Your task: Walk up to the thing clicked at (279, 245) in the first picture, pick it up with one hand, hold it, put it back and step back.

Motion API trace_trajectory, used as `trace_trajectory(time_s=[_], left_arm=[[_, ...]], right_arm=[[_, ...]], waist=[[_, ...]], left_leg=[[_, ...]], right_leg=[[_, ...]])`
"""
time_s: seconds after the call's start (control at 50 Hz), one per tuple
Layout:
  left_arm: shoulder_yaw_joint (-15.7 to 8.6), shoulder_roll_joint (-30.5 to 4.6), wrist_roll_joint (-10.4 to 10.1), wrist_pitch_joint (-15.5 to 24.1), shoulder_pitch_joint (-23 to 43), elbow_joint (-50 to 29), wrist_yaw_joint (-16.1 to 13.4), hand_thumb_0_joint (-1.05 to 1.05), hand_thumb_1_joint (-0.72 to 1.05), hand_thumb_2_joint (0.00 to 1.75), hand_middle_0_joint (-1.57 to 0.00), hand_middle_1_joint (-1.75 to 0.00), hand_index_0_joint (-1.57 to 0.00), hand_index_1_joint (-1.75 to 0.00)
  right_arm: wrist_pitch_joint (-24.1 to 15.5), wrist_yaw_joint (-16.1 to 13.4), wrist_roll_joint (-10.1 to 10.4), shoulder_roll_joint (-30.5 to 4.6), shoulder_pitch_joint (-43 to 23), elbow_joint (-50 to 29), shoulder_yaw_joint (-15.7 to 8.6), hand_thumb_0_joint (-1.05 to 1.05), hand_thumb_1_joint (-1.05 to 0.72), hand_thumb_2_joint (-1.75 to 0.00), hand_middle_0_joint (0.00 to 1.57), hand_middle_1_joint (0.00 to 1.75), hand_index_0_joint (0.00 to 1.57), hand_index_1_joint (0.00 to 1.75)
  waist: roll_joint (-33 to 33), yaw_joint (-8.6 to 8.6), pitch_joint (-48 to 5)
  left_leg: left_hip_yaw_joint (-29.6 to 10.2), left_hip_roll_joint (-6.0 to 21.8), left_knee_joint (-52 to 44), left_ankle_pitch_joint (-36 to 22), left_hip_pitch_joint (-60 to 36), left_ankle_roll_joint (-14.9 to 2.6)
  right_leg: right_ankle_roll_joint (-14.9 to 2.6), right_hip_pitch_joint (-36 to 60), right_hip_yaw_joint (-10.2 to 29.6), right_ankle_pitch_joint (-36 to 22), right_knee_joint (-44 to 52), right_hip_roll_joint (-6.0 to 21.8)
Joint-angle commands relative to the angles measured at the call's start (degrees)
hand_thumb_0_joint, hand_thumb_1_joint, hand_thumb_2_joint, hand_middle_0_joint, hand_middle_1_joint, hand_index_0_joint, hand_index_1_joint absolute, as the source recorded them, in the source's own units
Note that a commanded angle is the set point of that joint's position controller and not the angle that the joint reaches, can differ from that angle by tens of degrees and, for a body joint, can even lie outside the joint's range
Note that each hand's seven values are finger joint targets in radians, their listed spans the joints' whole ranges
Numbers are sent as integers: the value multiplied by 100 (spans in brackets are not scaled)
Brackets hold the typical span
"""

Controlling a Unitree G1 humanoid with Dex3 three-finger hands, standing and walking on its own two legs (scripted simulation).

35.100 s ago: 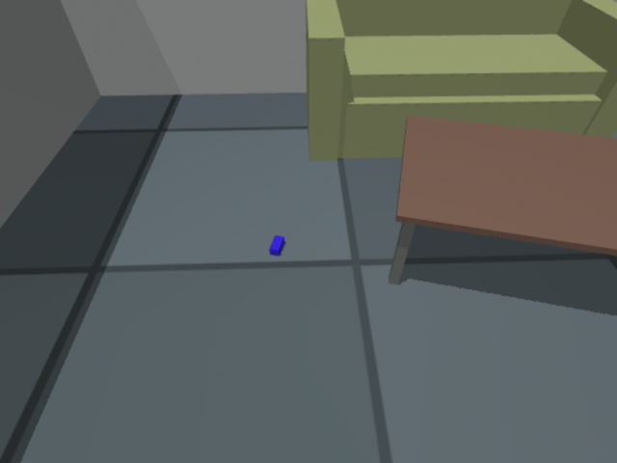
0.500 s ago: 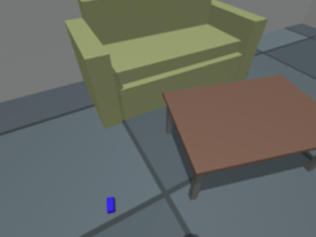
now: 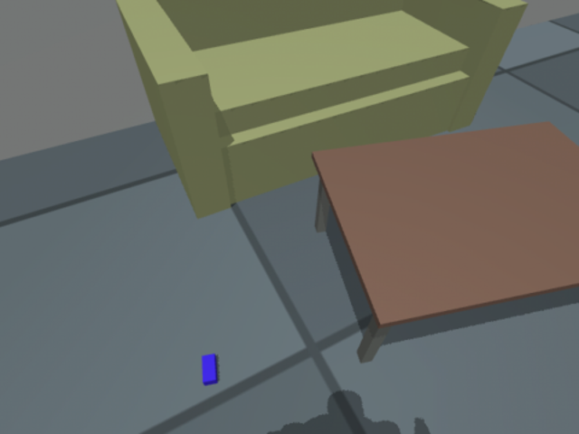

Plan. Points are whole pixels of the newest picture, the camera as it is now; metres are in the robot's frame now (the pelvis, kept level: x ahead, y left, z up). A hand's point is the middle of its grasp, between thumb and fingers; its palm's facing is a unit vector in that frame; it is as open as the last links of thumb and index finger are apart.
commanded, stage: walk up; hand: left
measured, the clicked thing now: (209, 369) +0.45 +0.27 -0.74
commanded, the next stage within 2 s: none
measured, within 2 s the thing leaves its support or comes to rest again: neither
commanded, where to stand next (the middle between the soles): +0.03 -0.01 m, yaw +0 degrees
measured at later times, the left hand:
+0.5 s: hand out of the picture +0.11 +0.25 -0.14, palm faces +0.00 -0.95 -0.30, open 7.4 cm
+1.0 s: hand out of the picture +0.06 +0.23 -0.14, palm faces +0.04 -0.94 -0.33, open 7.4 cm
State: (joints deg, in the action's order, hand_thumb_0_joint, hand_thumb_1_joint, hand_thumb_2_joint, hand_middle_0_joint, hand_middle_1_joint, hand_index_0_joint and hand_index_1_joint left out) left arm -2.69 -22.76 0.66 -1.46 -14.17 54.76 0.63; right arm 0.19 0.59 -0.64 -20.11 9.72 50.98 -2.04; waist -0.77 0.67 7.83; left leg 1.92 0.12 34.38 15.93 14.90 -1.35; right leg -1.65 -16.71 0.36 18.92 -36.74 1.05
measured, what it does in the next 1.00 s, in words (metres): steps on the spot: right foot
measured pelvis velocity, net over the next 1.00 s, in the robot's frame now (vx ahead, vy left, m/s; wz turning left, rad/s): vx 0.00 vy -0.02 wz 0.02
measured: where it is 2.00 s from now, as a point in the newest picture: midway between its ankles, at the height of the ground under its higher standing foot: outside the picture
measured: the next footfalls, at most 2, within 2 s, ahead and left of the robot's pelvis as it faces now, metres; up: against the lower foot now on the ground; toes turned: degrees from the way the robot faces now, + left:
right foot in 0.02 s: +0.08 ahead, -0.13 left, +0.00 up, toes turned +0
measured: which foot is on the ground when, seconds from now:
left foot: down 0.00-1.00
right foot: up 0.00-0.00, down 0.02-1.00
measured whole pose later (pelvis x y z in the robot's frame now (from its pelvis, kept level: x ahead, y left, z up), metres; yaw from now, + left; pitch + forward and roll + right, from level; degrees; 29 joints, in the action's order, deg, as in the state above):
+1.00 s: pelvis +0.00 -0.02 +0.02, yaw +1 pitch -2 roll +0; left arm -1.9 -19.3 0.5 -0.2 -6.4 65.1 1.2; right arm -0.6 0.3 -0.6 -20.2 5.9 63.6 -0.3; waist 0.5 0.6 3.5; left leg -1.5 1.2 18.4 11.9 4.2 1.4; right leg -1.1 -9.3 -1.5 6.9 -18.6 -0.5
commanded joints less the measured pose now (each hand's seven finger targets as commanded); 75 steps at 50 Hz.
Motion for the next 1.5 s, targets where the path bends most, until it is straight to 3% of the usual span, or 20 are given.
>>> trace_trajectory(time_s=[0.0,0.02,0.04,0.1,0.16,0.2,0.22,0.24,0.26,0.28,0.3,0.34,0.38,0.5,0.76,0.9,1.0,1.22,1.46,1.48], left_arm=[[-416,-1395,148,155,-246,-391,-103,0,90,90,-20,-30,-20,-30],[-417,-1596,61,176,142,-498,-81,0,90,90,-20,-30,-20,-30],[-391,-1647,91,186,462,-634,-64,0,90,90,-20,-30,-20,-30],[-314,-1270,114,229,485,-686,-136,0,90,90,-20,-30,-20,-30],[-254,-1095,124,228,481,-704,-152,0,90,90,-20,-30,-20,-30],[-226,-1087,23,158,624,-725,-133,0,90,90,-20,-30,-20,-30],[-173,-959,-53,133,655,-736,-111,0,90,90,-20,-30,-20,-30],[-95,-711,-103,117,548,-756,-81,0,90,90,-20,-30,-20,-30],[-143,-841,-105,65,673,-590,-96,0,90,90,-20,-30,-20,-30],[-181,-963,-28,61,840,-493,-89,0,90,90,-20,-30,-20,-30],[-171,-939,-18,100,910,-491,-60,0,90,90,-20,-30,-20,-30],[-164,-971,-35,163,965,-362,-29,0,90,90,-20,-30,-20,-30],[-129,-946,-58,176,997,-252,-17,0,90,90,-20,-30,-20,-30],[-85,-891,-65,171,1173,113,-3,0,90,90,-20,-30,-20,-30],[-132,-902,-31,260,1229,571,-13,0,90,90,-20,-30,-20,-30],[-168,-916,-11,249,1202,652,-23,0,90,90,-20,-30,-20,-30],[-194,-919,0,260,1166,662,-29,0,90,90,-20,-30,-20,-30],[-210,-860,-33,227,1102,643,-33,0,90,90,-20,-30,-20,-30],[-190,-853,-41,202,1217,608,-24,0,90,90,-20,-30,-20,-30],[-388,-1245,-8,48,1220,432,-27,0,90,90,-20,-30,-20,-30]], right_arm=[[-10,-154,167,-1175,-39,-451,-282,0,-90,-90,20,30,20,30],[33,-171,187,-1037,-100,-398,-263,0,-90,-90,20,30,20,30],[76,-198,152,-1171,10,-273,-323,0,-90,-90,20,30,20,30],[56,-186,173,-1105,77,-211,-306,0,-90,-90,20,30,20,30],[-88,-162,144,-1034,198,-102,-214,0,-90,-90,20,30,20,30],[-180,-179,24,-948,354,61,-228,0,-90,-90,20,30,20,30],[-231,-207,-56,-1081,300,61,-261,0,-90,-90,20,30,20,30],[-293,-230,-117,-1387,43,-36,-319,0,-90,-90,20,30,20,30],[-295,-194,-18,-1771,-402,-51,-339,0,-90,-90,20,30,20,30],[-303,-174,3,-1659,-546,-71,-338,0,-90,-90,20,30,20,30],[-321,-163,25,-1499,-520,-4,-255,0,-90,-90,20,30,20,30],[-298,-172,64,-1345,-383,80,-191,0,-90,-90,20,30,20,30],[-282,-162,84,-1253,-416,184,-136,0,-90,-90,20,30,20,30],[-265,-148,57,-1232,-591,409,-63,0,-90,-90,20,30,20,30],[-243,-121,47,-1194,-671,799,-46,0,-90,-90,20,30,20,30],[-200,-112,27,-1171,-635,929,-64,0,-90,-90,20,30,20,30],[-204,-111,14,-1128,-564,991,-48,0,-90,-90,20,30,20,30],[-231,-153,22,-1183,-506,1004,-38,0,-90,-90,20,30,20,30],[-236,-157,12,-1198,-480,983,-28,0,-90,-90,20,30,20,30],[-160,-237,23,-1553,-547,902,-160,0,-90,-90,20,30,20,30]], waist=[[-394,23,-753],[-860,-34,-608],[-1098,-62,-535],[-877,9,-641],[-877,36,-1252],[-756,-109,-1437],[-556,-103,-1430],[118,62,-1390],[633,141,-1027],[587,64,-844],[428,80,-907],[627,-9,-993],[600,9,-1079],[286,25,-930],[-55,-40,-965],[-51,-52,-785],[-59,-52,-836],[120,-3,-962],[68,-30,-837],[-150,-2,-320]], left_leg=[[-680,553,379,-668,574,-203],[-205,-221,1098,790,262,32],[-339,-260,1843,1911,-46,40],[-747,-282,2247,1837,584,-8],[-462,-74,390,1403,393,120],[-376,-18,-1392,-18,-391,83],[-767,265,-1562,-1055,-1032,-42],[-1716,1064,-1544,-2017,-1428,-270],[-2041,1542,-1222,-1973,-492,-746],[-1872,1468,-1161,-1836,-60,-800],[-1340,1149,-1052,-2091,-402,-549],[-1005,786,-1039,-2122,-340,-153],[-939,678,-1215,-1795,-377,-48],[-951,737,-1704,-1003,-438,-48],[-737,668,-1884,-985,-880,19],[-720,633,-1917,-531,-833,16],[-696,620,-1886,-549,-786,23],[-745,695,-1862,-1121,-699,10],[-767,697,-1969,-989,-620,19],[-745,673,-1350,-2102,-266,-29]], right_leg=[[-500,783,1237,-1663,1428,955],[-1141,25,2054,-1899,1780,1744],[-1563,-500,2381,-2268,1712,2072],[-1306,299,1505,-2893,1329,1512],[-1019,1281,1112,-3171,803,1264],[-749,1235,789,-3570,184,1106],[-431,629,719,-3193,143,1018],[-105,-59,481,-2150,40,574],[43,246,209,-355,301,207],[12,709,253,-12,355,252],[-54,678,278,-643,719,288],[-150,1051,270,-1863,913,441],[-179,1229,317,-2050,998,529],[-94,1268,421,-1570,1512,535],[-33,1168,542,-1687,2025,644],[-25,939,643,-916,2294,646],[-27,949,690,-919,2324,656],[-37,1212,552,-1700,2009,601],[-22,1203,572,-1543,2006,585],[-107,794,464,-2842,1470,551]])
